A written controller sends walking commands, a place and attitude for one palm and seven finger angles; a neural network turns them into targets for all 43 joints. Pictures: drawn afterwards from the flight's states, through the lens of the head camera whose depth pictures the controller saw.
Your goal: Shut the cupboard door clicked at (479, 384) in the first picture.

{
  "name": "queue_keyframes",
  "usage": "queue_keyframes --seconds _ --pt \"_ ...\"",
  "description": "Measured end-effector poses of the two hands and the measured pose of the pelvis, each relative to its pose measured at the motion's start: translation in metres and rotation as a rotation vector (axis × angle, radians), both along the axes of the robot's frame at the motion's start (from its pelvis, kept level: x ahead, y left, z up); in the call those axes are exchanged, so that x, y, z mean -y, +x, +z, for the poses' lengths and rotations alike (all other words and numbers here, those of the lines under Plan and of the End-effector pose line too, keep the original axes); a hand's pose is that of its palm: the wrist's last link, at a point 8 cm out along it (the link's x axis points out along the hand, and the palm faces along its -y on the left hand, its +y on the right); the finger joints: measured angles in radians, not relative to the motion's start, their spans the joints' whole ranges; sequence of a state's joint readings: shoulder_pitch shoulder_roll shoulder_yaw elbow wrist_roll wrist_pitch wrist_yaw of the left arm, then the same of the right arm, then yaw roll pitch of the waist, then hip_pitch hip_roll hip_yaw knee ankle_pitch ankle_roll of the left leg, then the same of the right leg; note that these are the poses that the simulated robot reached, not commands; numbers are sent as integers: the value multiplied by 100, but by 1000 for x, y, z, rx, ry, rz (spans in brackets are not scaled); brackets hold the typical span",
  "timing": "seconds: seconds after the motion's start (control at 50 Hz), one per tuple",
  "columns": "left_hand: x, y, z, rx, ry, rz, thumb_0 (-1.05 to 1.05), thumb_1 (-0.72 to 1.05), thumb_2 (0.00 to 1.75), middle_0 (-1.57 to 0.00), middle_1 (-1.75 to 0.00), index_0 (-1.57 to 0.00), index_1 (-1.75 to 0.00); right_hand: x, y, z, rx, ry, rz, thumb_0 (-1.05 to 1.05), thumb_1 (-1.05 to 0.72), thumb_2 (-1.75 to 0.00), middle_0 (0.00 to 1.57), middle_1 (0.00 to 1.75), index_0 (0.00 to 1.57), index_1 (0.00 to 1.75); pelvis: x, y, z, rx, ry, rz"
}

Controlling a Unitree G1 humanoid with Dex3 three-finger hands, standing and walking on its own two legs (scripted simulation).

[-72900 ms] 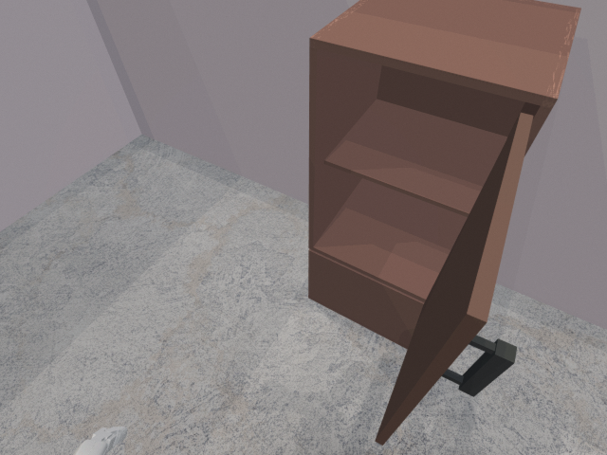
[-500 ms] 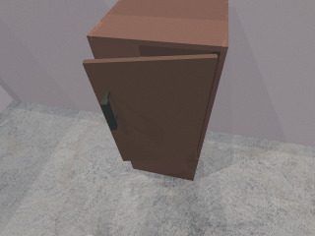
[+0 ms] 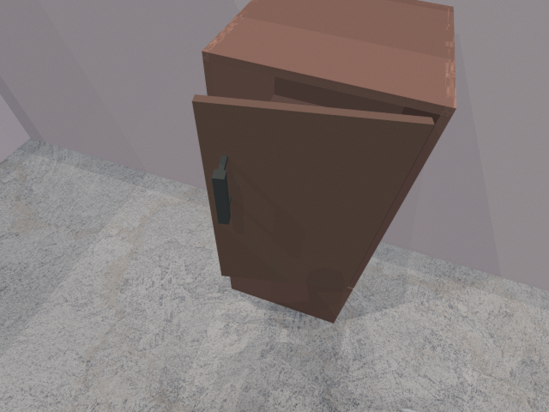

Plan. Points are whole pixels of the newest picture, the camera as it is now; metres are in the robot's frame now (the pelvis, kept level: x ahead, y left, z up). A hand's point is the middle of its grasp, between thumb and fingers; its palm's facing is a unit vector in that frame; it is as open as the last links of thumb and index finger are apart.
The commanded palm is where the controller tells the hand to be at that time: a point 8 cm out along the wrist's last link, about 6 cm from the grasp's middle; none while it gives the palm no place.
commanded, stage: come to a stop and stand still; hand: left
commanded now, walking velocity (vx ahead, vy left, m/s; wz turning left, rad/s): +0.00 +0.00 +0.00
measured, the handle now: (224, 190) +0.47 +0.14 +0.00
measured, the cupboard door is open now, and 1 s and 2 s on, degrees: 13 13 13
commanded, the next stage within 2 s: look again from close up in 1.06 s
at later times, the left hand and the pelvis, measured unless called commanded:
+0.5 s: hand out of the picture +0.00 +0.19 -0.17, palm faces +0.00 -0.97 -0.22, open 7.4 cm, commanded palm none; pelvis -0.05 +0.00 -0.01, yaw +1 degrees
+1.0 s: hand out of the picture -0.11 +0.19 -0.18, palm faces +0.03 -0.99 -0.16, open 7.4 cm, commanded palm none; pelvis -0.07 +0.02 +0.00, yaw +0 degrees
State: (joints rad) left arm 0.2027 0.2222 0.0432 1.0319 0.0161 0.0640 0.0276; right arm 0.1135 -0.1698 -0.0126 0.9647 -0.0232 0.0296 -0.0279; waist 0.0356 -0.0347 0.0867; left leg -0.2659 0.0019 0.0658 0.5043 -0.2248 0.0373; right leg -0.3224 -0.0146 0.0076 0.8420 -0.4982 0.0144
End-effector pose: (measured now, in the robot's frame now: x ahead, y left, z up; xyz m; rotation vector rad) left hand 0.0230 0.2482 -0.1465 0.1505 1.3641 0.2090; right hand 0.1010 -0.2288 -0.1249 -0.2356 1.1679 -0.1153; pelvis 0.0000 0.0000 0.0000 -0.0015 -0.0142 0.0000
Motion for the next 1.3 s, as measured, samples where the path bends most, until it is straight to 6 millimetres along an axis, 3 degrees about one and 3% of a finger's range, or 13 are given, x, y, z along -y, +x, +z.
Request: queue_keyframes --seconds 0.16,0.3,0.46,0.6,0.72,1.0,1.14,1.3 --pt "17 -22 9 17 23 -68 1 90 90 -20 -30 -19 -30 1 -37 -17 -12 75 -41 1 -90 -90 20 30 20 30 8 -14 -3 13 7 -2" --pt "23 -26 7 124 17 -73 1 90 90 -20 -30 -20 -30 16 -75 -17 -3 45 -78 1 -90 -90 20 30 20 30 9 -30 -8 49 2 11" --pt "14 -25 5 173 2 -98 1 90 90 -20 -30 -20 -30 21 -124 -13 -58 3 -106 1 -90 -90 20 30 20 30 1 -50 -9 41 -13 10" --pt "1 -44 4 141 1 -91 1 90 90 -20 -30 -20 -30 11 -156 -11 -128 1 -118 1 -90 -90 20 30 20 30 -5 -60 -6 28 -19 9" --pt "-4 -74 1 67 -7 -77 1 90 90 -20 -30 -20 -30 0 -162 -11 -144 17 -123 1 -90 -90 20 30 20 30 -10 -64 -4 28 -20 5" --pt "11 -133 -5 -60 -69 -22 1 90 90 -20 -30 -19 -30 -22 -148 -11 -127 36 -110 1 -92 -90 20 30 20 30 -22 -70 -1 26 -20 7" --pt "18 -149 -6 -91 -89 -5 1 90 90 -20 -30 -20 -30 -25 -150 -11 -131 37 -113 1 -92 -90 20 30 20 30 -25 -72 -1 28 -20 9" --pt "18 -155 -6 -99 -94 -1 1 90 90 -20 -30 -20 -30 -30 -163 -13 -153 43 -125 1 -92 -90 20 30 20 30 -27 -77 0 31 -21 10"
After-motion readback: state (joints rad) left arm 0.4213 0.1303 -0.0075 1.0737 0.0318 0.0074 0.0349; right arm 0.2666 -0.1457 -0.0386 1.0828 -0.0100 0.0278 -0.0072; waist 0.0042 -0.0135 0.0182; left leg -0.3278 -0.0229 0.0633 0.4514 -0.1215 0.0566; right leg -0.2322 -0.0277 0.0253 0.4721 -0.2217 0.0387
